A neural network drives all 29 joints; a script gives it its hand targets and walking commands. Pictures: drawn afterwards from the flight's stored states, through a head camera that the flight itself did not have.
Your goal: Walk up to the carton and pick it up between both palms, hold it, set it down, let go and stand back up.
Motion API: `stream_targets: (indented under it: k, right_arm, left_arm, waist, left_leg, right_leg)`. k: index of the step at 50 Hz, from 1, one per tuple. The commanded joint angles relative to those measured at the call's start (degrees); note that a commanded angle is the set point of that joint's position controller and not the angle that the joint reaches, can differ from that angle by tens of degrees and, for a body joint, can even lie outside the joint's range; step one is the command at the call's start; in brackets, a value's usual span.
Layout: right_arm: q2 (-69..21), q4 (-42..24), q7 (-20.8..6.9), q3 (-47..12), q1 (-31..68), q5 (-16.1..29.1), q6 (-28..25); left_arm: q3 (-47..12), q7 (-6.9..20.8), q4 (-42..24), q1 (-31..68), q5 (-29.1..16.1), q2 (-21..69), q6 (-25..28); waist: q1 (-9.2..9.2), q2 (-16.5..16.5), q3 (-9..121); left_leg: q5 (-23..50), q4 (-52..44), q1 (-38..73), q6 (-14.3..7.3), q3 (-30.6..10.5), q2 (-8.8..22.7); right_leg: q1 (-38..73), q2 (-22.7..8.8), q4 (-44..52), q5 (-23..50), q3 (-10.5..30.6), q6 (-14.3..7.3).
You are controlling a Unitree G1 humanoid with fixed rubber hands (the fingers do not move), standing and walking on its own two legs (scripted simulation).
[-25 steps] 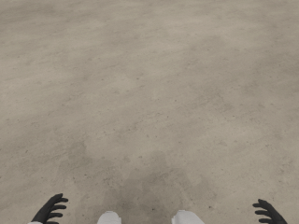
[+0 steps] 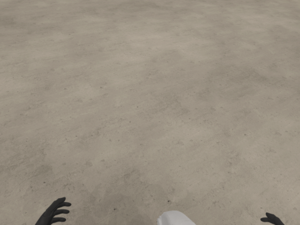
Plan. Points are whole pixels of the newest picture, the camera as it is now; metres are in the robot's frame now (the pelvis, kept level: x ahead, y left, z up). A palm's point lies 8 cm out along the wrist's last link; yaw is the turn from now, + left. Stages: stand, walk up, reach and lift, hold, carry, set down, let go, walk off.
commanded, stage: walk up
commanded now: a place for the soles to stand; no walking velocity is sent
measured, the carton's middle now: out of the picture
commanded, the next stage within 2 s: none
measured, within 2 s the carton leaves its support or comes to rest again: neither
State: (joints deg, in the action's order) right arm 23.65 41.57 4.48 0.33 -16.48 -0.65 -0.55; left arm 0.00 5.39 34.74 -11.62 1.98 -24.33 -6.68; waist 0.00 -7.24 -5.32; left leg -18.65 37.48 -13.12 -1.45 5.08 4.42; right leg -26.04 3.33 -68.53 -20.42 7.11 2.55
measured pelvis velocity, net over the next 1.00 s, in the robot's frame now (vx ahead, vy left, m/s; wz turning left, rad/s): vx -0.21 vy -0.24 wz -0.44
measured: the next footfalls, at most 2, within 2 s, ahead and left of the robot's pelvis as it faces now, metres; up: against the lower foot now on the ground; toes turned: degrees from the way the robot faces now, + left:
right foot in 0.16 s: +0.04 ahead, -0.24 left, +0.00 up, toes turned -4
left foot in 0.46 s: +0.00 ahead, -0.03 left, +0.00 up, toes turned -5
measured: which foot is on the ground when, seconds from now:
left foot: down 0.00-0.16, up 0.18-0.44, down 0.46-0.80, up 0.82-1.00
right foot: up 0.00-0.14, down 0.16-0.50, up 0.52-0.78, down 0.80-1.00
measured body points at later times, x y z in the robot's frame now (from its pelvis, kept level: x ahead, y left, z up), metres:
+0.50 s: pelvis -0.10 -0.13 -0.01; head -0.09 -0.12 +0.44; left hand +0.10 +0.12 -0.10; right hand -0.08 -0.47 -0.10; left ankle -0.04 -0.03 -0.72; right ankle -0.01 -0.24 -0.72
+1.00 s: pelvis -0.21 -0.24 +0.00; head -0.19 -0.27 +0.44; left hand +0.04 -0.04 -0.08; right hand -0.26 -0.58 -0.11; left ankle -0.11 -0.14 -0.68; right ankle -0.19 -0.37 -0.72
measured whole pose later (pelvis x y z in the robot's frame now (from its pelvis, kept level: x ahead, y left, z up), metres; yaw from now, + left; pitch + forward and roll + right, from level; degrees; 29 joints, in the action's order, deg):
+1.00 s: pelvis -0.21 -0.24 +0.00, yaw -25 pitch -2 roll +0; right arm 25.5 43.4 3.0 0.9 -14.2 -0.8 1.0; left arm 0.4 6.1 34.8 -11.3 2.0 -21.8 -5.3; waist 0.1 2.3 -6.1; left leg -28.5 57.0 -28.7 -0.1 4.7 5.8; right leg -23.4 3.4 -38.7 -13.4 4.6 -1.1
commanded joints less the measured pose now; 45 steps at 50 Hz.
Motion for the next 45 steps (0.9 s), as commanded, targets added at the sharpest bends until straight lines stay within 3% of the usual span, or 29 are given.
stream_targets:
  k: [1, 2, 4, 6, 7, 8, 9, 10, 12, 14, 19, 21, 22, 23, 24, 25, 26, 27, 29, 31, 35, 37, 38, 39, 40, 41, 42, 44, 45]
  right_arm:
    - [18.53, -4.94, 0.29, 8.22, 0.34, -1.38, -2.90]
    - [19.77, -4.20, 0.10, 8.50, -1.29, -1.48, -2.80]
    - [21.44, -4.74, -0.28, 8.74, 1.41, -1.82, -2.27]
    - [20.78, -3.97, -0.65, 8.44, 3.75, -1.97, -1.30]
    - [17.33, -2.87, -0.81, 6.96, 1.23, -1.92, -0.63]
    - [12.89, -2.90, -1.39, 5.63, -1.32, -1.51, -0.07]
    - [11.03, -5.71, -1.05, 5.13, 3.66, -1.03, 0.46]
    - [13.69, -6.40, 0.37, 6.11, 8.14, 0.21, 0.99]
    - [13.43, -4.73, -0.11, 6.10, 5.38, 0.69, 0.84]
    - [13.12, -2.27, -0.71, 6.33, -0.59, 1.04, 0.22]
    - [11.43, -1.14, -0.17, 5.72, -4.06, 1.45, 0.74]
    - [11.53, 0.40, -0.14, 5.72, -8.89, 1.92, 0.49]
    - [12.59, 1.49, -0.27, 5.85, -11.87, 1.74, 0.22]
    - [15.09, 1.92, -0.16, 6.75, -14.27, 1.15, 0.18]
    - [21.05, 0.48, 0.08, 8.19, -13.81, -0.40, 0.18]
    - [22.67, -3.06, 0.62, 8.85, -5.42, -2.52, 0.00]
    - [21.15, -4.86, 1.02, 8.55, 1.99, -2.90, -0.93]
    - [18.68, -5.14, 1.03, 8.05, 4.02, -2.08, -1.42]
    - [18.91, -5.56, 1.16, 8.02, 7.61, -1.93, -2.34]
    - [18.56, -5.72, 0.96, 8.10, 8.51, -1.77, -2.44]
    - [20.63, -3.94, 0.42, 8.82, 2.79, -2.38, -2.32]
    - [22.96, -2.86, -0.11, 9.20, 3.14, -2.41, -1.89]
    - [22.49, -3.32, -0.63, 9.07, 5.04, -2.34, -1.60]
    - [18.83, -2.35, -0.98, 7.86, 1.72, -2.34, -1.05]
    - [13.65, -1.54, -1.73, 6.10, -2.25, -1.51, -0.26]
    - [12.43, -4.50, -1.15, 5.72, 4.59, -0.75, 0.38]
    - [14.55, -5.28, 0.13, 6.45, 9.47, 0.36, 0.62]
    - [14.89, -3.37, -0.43, 6.25, 6.72, 0.73, 0.30]
    - [14.99, -2.12, -0.88, 6.50, 3.00, 0.87, -0.11]
  left_arm:
    - [5.83, 1.05, -2.66, 4.50, 0.36, -9.24, 1.45]
    - [5.22, 1.24, -2.87, 5.77, 0.26, -8.36, 1.69]
    - [4.63, 1.50, -1.55, 2.21, -0.51, -8.06, 2.42]
    - [4.93, 0.99, -0.22, -3.48, -0.87, -8.85, 3.25]
    - [5.34, 0.63, 1.74, -6.68, -0.66, -10.67, 3.94]
    - [6.70, 0.02, 1.39, -7.24, -0.08, -16.18, 4.50]
    - [7.54, -0.55, -2.53, -5.14, 0.38, -21.13, 4.82]
    - [7.90, -0.69, -3.33, -3.76, 0.17, -18.31, 4.27]
    - [7.55, -1.25, -4.52, 1.34, -0.22, -15.07, 3.80]
    - [6.79, -1.64, -5.25, 4.88, 0.46, -13.11, 3.49]
    - [5.65, -1.27, -6.22, 6.89, 1.30, -10.06, 2.16]
    - [5.33, -0.99, -6.52, 9.47, 1.03, -10.00, 1.48]
    - [4.69, -0.92, -6.77, 10.42, 0.70, -8.81, 1.27]
    - [4.47, -0.96, -6.09, 9.41, 0.43, -8.03, 1.07]
    - [4.75, -0.96, -6.39, 7.83, -0.07, -5.41, 1.53]
    - [7.54, -1.64, -8.04, 7.33, 1.37, -10.34, 1.37]
    - [8.24, -1.26, -7.85, 4.98, 1.90, -12.39, 1.22]
    - [8.33, -0.63, -6.21, 2.92, 1.76, -12.97, 0.95]
    - [8.69, 0.56, -5.47, 0.61, 1.51, -12.63, 0.59]
    - [8.05, 1.46, -5.01, 1.14, 0.88, -11.43, 0.20]
    - [5.88, 2.58, -4.80, 4.72, -0.14, -8.79, 0.95]
    - [5.52, 2.50, -3.49, 0.74, -1.11, -8.22, 1.51]
    - [6.30, 2.05, -2.12, -3.95, -1.21, -9.60, 2.12]
    - [6.82, 1.39, 0.55, -8.30, -1.00, -11.73, 3.02]
    - [7.46, 0.69, 1.06, -6.95, -0.65, -16.30, 3.52]
    - [8.55, 0.21, -3.08, -5.04, 0.25, -21.65, 3.73]
    - [9.14, -0.27, -4.37, -2.00, -0.04, -19.36, 3.47]
    - [8.34, -0.95, -5.45, 3.39, -0.21, -15.46, 2.78]
    - [8.23, -1.27, -5.89, 4.54, 0.38, -14.99, 2.80]
  waist:
    - [2.07, 18.41, 0.77]
    - [2.82, 20.77, 3.42]
    - [0.73, 23.09, 8.72]
    - [-2.21, 23.66, 9.67]
    - [-2.94, 14.63, 11.78]
    - [-3.52, -2.37, 10.81]
    - [-6.17, -15.34, 8.76]
    - [-8.32, -13.72, 7.09]
    - [-4.43, -7.57, 5.36]
    - [-2.24, -9.53, 8.54]
    - [-2.03, -8.82, 6.96]
    - [0.49, -8.64, 7.18]
    - [1.83, -8.07, 6.65]
    - [3.16, -4.00, 6.08]
    - [3.75, 17.40, 3.49]
    - [4.04, 22.04, -0.80]
    - [0.32, 17.52, -5.04]
    - [-0.85, 13.41, -6.12]
    - [-2.32, 15.58, -3.59]
    - [-1.76, 17.61, -2.67]
    - [1.38, 20.99, 2.89]
    - [-0.32, 25.20, 7.98]
    - [-2.80, 23.89, 10.40]
    - [-3.59, 14.57, 13.93]
    - [-3.10, -2.90, 11.07]
    - [-7.20, -15.31, 9.23]
    - [-8.83, -14.35, 5.60]
    - [-4.50, -7.13, 3.05]
    - [-2.88, -6.72, 5.07]
  left_leg:
    - [7.75, -18.10, 5.68, -12.13, -11.83, 17.02]
    - [12.50, -15.89, 9.05, -11.89, -11.14, 17.77]
    - [20.37, -11.14, 5.72, -9.62, -5.86, 16.85]
    - [17.63, -5.08, -3.55, -7.12, -1.16, 16.26]
    - [11.31, 4.91, -7.21, -4.97, 2.72, 11.59]
    - [-4.86, 16.30, -15.95, -2.09, 6.60, 4.85]
    - [-23.02, 22.13, -27.24, 1.94, 3.73, -3.39]
    - [-22.12, 26.93, -23.16, 0.94, -2.12, -1.55]
    - [-13.91, 29.20, -21.00, 0.60, -2.72, -1.50]
    - [-9.83, 23.60, -16.81, 0.89, -1.67, -2.12]
    - [-7.71, 11.34, -9.32, -0.11, -0.90, -3.70]
    - [-2.27, 0.83, -0.10, -1.17, -0.37, -4.43]
    - [3.02, -6.58, 7.12, -1.81, 0.84, -5.31]
    - [-2.57, -13.97, 13.61, -3.01, -4.35, -2.56]
    - [-19.56, -25.17, 8.68, -8.74, -29.81, 16.88]
    - [-24.13, -31.05, -5.52, -16.69, -35.93, 31.21]
    - [-21.51, -31.88, -12.61, -15.83, -30.87, 31.25]
    - [-18.12, -30.30, -15.54, -13.37, -24.67, 25.96]
    - [-12.85, -27.38, -14.16, -11.83, -15.58, 21.70]
    - [-9.84, -25.22, -8.34, -12.32, -12.49, 20.30]
    - [-2.89, -19.33, 2.45, -9.83, -5.26, 17.64]
    - [0.83, -15.54, -0.30, -8.44, -2.17, 17.91]
    - [4.03, -8.87, -3.29, -7.58, -0.03, 18.31]
    - [3.43, 3.86, -6.83, -5.80, 3.46, 13.92]
    - [-12.40, 15.82, -16.10, -2.72, 7.56, 6.05]
    - [-22.57, 24.49, -29.08, 2.23, 5.57, -3.34]
    - [-20.62, 29.03, -26.82, 1.68, -0.22, -1.06]
    - [-12.15, 29.32, -22.98, 1.24, -2.20, -0.30]
    - [-9.56, 26.95, -20.47, 1.44, -1.90, -0.06]
  right_leg:
    - [-9.84, -6.30, 6.60, -4.59, -0.46, 1.44]
    - [-9.13, -7.82, 13.01, -6.28, -1.36, 1.21]
    - [1.26, -8.77, 24.67, -5.91, -4.27, 0.08]
    - [13.29, -7.22, 37.51, -0.67, -7.56, -1.26]
    - [20.52, -4.21, 42.09, 3.28, -7.52, -2.27]
    - [23.05, -11.05, 49.40, 9.25, 4.78, -5.44]
    - [17.99, -21.52, 53.17, 10.16, 24.79, -13.11]
    - [11.30, -20.88, 53.69, 1.98, 24.33, -18.92]
    - [9.56, -15.57, 50.36, 10.56, 15.39, -17.48]
    - [11.63, -12.00, 45.79, 20.72, 10.50, -15.43]
    - [6.24, -13.82, 48.46, 9.79, 15.78, -16.18]
    - [1.46, -11.09, 47.63, 6.10, 13.58, -12.24]
    - [-3.59, -8.35, 47.67, 2.80, 12.26, -8.22]
    - [-10.26, -3.62, 43.65, -3.27, 8.04, -3.20]
    - [-16.67, 4.59, 21.36, -10.16, 0.99, -0.50]
    - [-13.97, 0.42, 4.45, -9.86, 1.52, 0.36]
    - [-11.43, -1.85, -2.13, -5.21, 4.12, 0.24]
    - [-9.01, -1.12, -5.70, -0.92, 3.61, 0.37]
    - [-6.86, -2.36, -11.05, 2.99, 2.06, 0.73]
    - [-8.25, -3.59, -11.05, 2.11, 0.44, 1.32]
    - [-4.22, -9.81, 18.57, -5.25, -3.31, 0.29]
    - [6.26, -9.26, 30.28, -6.52, -5.39, -1.09]
    - [12.69, -7.97, 36.01, -3.33, -7.52, -1.43]
    - [20.56, -5.01, 40.81, -1.09, -6.35, -2.55]
    - [21.34, -9.79, 49.57, 1.98, 4.77, -6.63]
    - [16.21, -19.76, 54.99, -0.51, 26.04, -15.04]
    - [10.36, -20.09, 56.23, -6.93, 26.50, -19.71]
    - [7.47, -14.17, 53.51, 2.65, 18.40, -16.51]
    - [9.14, -12.37, 50.23, 9.73, 14.72, -15.40]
